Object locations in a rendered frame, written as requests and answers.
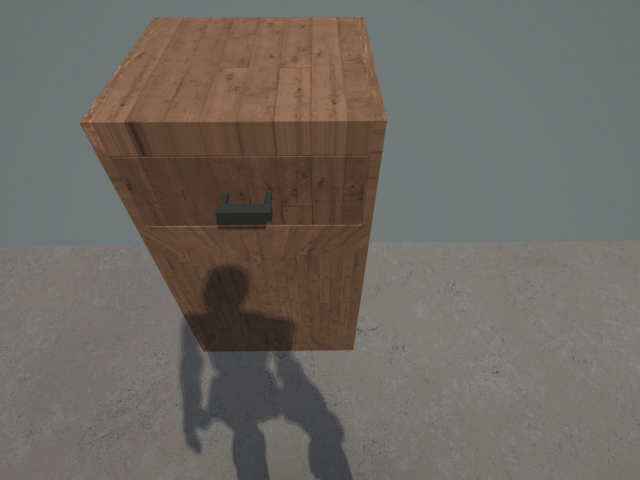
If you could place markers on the handle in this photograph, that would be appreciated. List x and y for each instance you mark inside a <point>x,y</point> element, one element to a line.
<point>244,212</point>

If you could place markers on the cabinet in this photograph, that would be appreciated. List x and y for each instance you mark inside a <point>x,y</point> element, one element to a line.
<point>251,86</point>

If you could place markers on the drawer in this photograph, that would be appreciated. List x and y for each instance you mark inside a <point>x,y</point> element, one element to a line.
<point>306,189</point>

